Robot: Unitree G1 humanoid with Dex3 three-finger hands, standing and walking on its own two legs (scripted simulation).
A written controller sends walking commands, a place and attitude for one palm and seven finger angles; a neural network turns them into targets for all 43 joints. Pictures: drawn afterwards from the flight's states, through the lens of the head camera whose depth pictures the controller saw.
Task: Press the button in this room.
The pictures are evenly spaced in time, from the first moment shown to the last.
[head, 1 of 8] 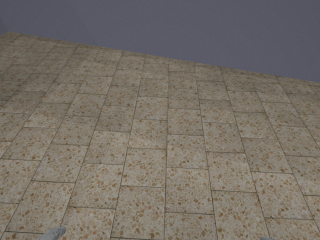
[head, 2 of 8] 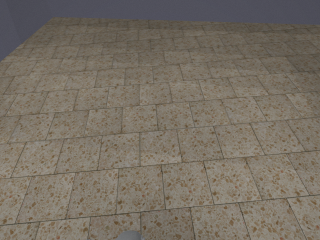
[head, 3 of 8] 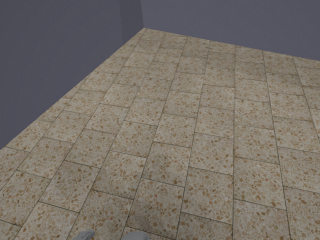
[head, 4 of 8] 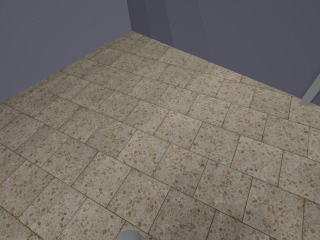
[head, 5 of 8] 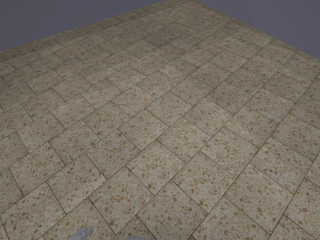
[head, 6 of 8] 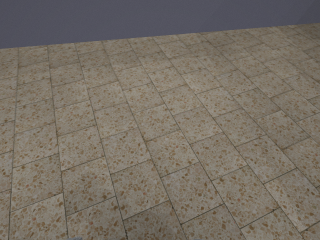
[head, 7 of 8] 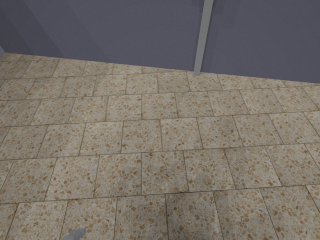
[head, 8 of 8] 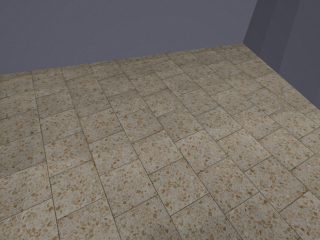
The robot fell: no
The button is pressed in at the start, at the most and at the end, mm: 0 0 0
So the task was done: no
